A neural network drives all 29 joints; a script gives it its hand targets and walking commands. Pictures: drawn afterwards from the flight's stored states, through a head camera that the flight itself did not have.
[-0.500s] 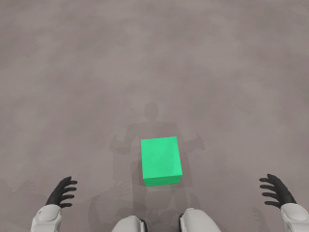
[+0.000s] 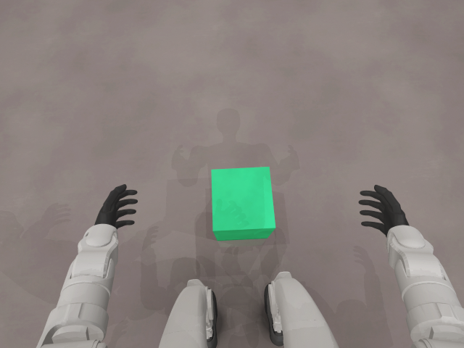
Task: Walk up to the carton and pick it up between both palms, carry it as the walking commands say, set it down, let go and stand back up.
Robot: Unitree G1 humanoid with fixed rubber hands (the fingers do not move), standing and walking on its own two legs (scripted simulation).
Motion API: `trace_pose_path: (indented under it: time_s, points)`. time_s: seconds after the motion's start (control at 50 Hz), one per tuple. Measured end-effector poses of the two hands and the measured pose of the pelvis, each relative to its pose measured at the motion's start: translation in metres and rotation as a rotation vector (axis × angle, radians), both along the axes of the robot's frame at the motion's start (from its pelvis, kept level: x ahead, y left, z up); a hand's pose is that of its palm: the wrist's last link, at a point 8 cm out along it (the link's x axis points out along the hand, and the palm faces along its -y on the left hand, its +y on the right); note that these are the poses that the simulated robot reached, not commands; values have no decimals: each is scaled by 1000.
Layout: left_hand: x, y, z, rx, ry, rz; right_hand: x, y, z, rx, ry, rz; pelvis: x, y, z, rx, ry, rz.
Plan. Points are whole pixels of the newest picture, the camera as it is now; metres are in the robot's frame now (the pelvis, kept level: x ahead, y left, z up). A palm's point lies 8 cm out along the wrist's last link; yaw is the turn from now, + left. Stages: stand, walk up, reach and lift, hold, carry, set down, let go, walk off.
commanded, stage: reach and lift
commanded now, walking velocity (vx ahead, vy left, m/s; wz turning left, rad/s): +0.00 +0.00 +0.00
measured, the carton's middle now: (241, 206) +0.46 -0.04 -0.59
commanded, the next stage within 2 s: none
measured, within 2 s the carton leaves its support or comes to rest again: neither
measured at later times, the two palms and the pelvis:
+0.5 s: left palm (145, 177) +0.43 +0.19 -0.14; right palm (340, 170) +0.41 -0.24 -0.14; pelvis -0.03 -0.01 -0.04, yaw +1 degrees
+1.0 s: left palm (164, 170) +0.47 +0.16 -0.20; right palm (322, 163) +0.45 -0.22 -0.20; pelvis -0.03 -0.01 -0.08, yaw +0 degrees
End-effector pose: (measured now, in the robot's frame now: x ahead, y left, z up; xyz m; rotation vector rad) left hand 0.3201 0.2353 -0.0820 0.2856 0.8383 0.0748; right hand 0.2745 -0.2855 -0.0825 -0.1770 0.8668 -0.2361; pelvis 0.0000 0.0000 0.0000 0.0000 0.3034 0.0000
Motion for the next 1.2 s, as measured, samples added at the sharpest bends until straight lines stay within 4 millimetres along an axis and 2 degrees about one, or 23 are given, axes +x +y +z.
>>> trace_pose_path:
  time_s: [0.24,0.48,0.66,0.74,0.86,0.96,1.06,1.2]
  points:
    - [55,-21,-23,-54,-55,3,65,22,-27,55,-87,9,-22,-10,-22,2,150,7]
    - [107,-45,-56,-136,-134,42,130,46,-52,104,-179,11,-25,-14,-42,-3,330,16]
    - [146,-68,-75,-182,-200,49,171,62,-71,126,-241,17,-26,-12,-55,1,445,5]
    - [152,-74,-83,-185,-219,52,179,65,-78,122,-260,22,-24,-11,-58,2,481,1]
    - [149,-74,-94,-184,-221,67,178,62,-87,118,-264,24,-23,-10,-62,4,512,-3]
    - [148,-74,-110,-190,-207,78,177,62,-103,125,-249,22,-26,-9,-75,5,540,-3]
    - [150,-76,-138,-198,-204,83,179,65,-133,131,-237,23,-31,-9,-103,4,567,-1]
    - [150,-76,-195,-190,-211,91,178,70,-192,126,-233,19,-40,-9,-153,2,581,3]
